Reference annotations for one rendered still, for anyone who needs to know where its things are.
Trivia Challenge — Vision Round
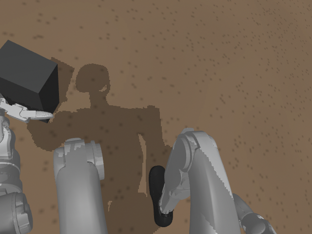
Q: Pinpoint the right robot hand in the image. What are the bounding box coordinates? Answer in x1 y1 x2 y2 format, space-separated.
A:
233 193 254 228

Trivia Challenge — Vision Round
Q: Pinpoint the right robot foot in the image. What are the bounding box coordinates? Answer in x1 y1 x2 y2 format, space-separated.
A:
149 165 173 227

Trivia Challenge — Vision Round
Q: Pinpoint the carton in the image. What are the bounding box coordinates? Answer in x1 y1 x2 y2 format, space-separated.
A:
0 40 59 123

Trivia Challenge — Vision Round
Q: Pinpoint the left robot arm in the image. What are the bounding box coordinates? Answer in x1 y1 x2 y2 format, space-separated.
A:
0 115 33 234

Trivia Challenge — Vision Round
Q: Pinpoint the right robot arm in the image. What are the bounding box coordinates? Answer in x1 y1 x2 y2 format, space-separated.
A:
241 213 277 234

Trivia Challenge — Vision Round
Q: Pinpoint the left robot hand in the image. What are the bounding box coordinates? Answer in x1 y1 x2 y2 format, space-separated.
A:
0 93 54 123

